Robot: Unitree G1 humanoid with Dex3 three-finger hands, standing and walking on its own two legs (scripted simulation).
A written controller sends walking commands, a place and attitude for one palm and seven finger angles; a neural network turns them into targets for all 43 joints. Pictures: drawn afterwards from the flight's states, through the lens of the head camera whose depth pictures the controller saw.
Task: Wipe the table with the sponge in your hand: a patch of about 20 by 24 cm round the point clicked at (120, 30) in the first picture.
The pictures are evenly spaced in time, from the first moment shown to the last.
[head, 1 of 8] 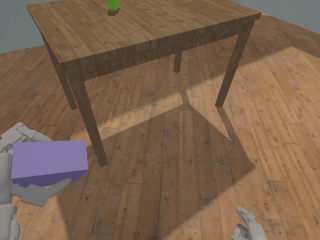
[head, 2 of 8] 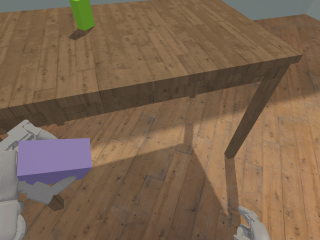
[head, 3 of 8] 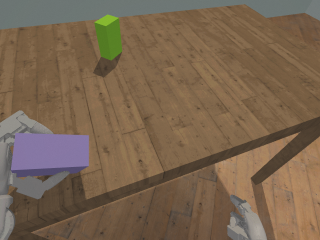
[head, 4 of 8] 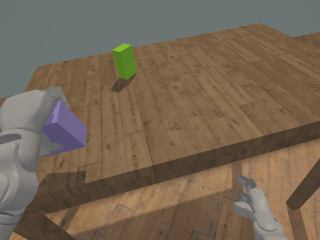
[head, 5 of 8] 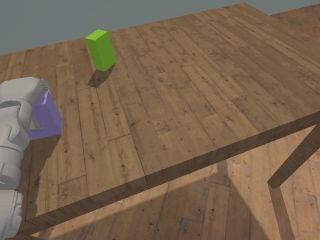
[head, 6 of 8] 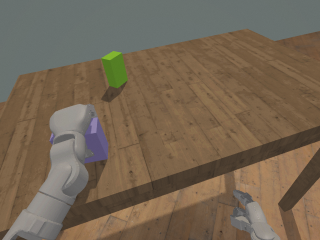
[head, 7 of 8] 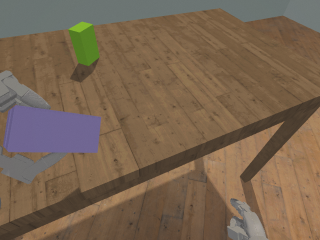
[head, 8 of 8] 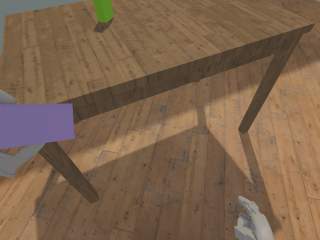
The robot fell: no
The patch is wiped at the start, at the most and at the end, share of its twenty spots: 0.00 0.95 0.95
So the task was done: yes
